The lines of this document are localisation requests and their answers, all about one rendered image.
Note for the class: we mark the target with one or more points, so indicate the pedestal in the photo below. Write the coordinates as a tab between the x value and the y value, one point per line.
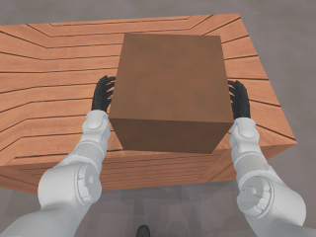
48	76

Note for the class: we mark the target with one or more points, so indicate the carton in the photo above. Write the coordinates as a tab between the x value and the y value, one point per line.
171	94

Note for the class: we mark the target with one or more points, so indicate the left robot forearm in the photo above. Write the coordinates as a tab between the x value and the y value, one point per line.
93	144

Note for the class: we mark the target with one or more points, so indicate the robot right hand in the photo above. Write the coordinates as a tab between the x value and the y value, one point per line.
240	105

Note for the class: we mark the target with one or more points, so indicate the robot left hand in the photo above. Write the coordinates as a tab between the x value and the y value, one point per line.
100	99

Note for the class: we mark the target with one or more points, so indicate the right robot forearm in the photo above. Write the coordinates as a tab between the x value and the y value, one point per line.
246	154

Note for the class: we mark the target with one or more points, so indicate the robot left foot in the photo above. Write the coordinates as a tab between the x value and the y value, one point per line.
143	231

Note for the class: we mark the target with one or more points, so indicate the robot left upper arm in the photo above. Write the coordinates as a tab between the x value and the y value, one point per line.
65	195

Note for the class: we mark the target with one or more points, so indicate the robot right upper arm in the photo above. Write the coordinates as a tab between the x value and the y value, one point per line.
273	210

